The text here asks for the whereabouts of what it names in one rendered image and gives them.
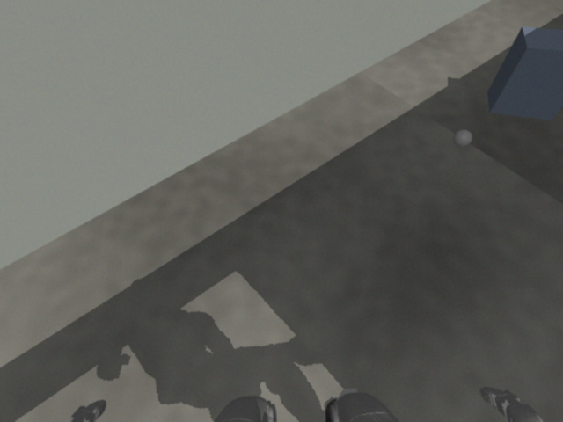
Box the right robot hand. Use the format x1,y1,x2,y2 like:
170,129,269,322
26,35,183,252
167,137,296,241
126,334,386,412
480,387,544,422

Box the left robot hand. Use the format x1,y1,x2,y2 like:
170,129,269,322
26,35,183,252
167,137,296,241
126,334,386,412
70,400,106,422

